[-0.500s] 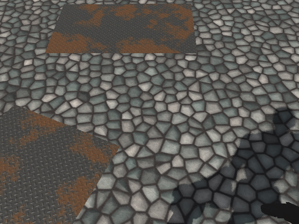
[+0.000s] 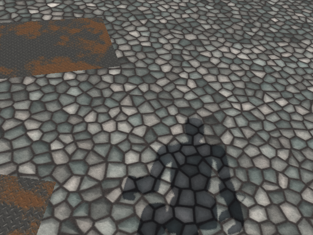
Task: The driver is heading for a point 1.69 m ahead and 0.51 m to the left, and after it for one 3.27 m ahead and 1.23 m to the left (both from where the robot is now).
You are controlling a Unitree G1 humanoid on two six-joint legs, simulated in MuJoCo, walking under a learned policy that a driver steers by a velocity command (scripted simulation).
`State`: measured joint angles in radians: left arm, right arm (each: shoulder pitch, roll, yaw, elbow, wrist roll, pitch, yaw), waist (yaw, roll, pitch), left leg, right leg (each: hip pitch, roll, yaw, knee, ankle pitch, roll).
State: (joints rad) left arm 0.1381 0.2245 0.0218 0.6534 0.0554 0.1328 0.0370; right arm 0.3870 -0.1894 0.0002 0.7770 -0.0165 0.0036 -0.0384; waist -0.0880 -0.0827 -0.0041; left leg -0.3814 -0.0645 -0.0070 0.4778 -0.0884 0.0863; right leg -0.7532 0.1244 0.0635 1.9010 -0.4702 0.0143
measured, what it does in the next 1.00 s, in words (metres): steps on the spot, turning left: right foot 0.12 m higher, then left foot 0.06 m lower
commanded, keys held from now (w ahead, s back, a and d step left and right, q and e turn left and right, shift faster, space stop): q+shift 0.66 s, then shift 0.12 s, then e+shift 0.22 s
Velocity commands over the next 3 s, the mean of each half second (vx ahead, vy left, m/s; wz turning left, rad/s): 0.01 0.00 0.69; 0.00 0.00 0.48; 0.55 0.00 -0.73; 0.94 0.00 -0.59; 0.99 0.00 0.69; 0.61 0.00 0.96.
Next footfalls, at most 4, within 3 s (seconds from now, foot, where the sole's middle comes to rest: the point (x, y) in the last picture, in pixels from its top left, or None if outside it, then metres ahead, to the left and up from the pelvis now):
0.24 right None -0.09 -0.08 -0.65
0.78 left None -0.07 0.19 -0.71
0.98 right None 0.01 -0.03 -0.70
1.30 left None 0.06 0.28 -0.77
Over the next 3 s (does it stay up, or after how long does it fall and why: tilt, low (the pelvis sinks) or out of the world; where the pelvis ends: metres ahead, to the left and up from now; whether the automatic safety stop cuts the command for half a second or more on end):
stays up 1.59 0.32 -0.03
